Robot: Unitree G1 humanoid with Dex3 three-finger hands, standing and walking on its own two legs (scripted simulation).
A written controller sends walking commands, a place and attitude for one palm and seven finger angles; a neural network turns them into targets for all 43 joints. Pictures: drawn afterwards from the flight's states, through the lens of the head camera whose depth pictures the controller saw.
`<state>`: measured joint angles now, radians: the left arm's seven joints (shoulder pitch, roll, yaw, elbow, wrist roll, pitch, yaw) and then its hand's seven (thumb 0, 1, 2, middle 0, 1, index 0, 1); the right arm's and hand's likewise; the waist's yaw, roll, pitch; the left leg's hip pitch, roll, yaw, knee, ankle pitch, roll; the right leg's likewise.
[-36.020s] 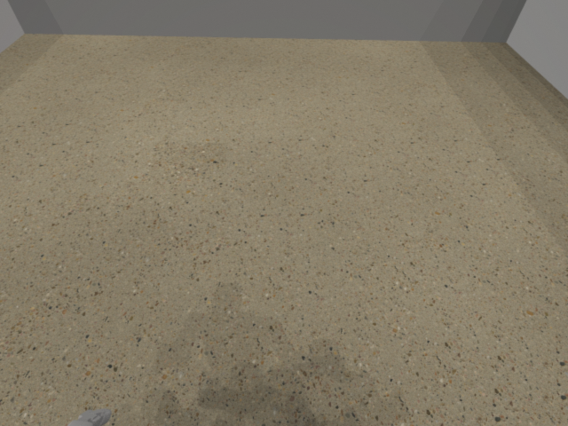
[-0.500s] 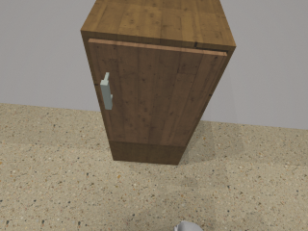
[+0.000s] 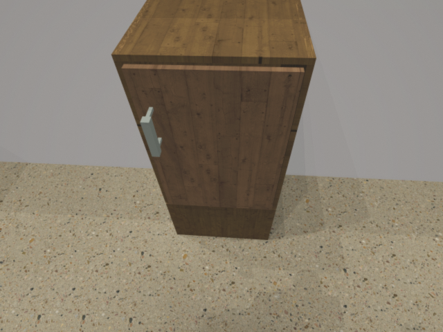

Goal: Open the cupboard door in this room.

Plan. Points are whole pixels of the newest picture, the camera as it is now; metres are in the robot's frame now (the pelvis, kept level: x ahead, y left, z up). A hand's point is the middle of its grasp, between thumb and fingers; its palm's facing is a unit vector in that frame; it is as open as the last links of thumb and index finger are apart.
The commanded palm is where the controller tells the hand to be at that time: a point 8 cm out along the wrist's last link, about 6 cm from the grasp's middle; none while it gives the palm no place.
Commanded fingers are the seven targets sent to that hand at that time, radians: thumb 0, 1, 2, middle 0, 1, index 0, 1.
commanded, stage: come to a stop and stand still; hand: left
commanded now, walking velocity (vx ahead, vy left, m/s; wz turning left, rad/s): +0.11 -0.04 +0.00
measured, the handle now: (153, 132) +0.57 +0.24 -0.02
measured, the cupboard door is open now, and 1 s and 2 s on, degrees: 0 0 0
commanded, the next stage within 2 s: look again from close up in 0.28 s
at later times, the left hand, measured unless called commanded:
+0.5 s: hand out of the picture +0.03 +0.18 -0.18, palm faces -0.02 -0.98 -0.21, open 7.3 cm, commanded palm none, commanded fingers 0.00 0.90 0.90 -0.20 -0.30 -0.20 -0.30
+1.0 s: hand out of the picture +0.02 +0.22 -0.18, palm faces +0.05 -0.98 -0.20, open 7.3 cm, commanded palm none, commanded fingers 0.00 0.90 0.90 -0.20 -0.30 -0.20 -0.30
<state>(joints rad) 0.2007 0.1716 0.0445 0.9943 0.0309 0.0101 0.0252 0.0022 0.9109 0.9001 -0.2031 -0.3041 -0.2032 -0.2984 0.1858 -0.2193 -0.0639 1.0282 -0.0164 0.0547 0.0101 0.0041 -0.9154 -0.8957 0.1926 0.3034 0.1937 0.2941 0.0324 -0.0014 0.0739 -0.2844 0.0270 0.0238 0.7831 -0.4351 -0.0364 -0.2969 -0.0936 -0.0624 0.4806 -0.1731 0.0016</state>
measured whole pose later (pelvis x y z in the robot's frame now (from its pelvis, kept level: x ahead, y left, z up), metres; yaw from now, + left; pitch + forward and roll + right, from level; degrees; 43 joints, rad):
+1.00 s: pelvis -0.01 +0.04 +0.00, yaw +0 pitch -4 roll -1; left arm 0.29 0.18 0.01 1.05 0.02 0.00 0.04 0.00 0.91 0.90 -0.20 -0.30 -0.20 -0.30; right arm 0.24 -0.17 -0.01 1.04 -0.02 0.00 -0.02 0.00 -0.92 -0.90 0.20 0.30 0.20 0.29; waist 0.01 -0.01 -0.01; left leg -0.10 0.02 0.05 0.50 -0.34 0.01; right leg -0.18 -0.04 -0.05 0.47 -0.23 0.02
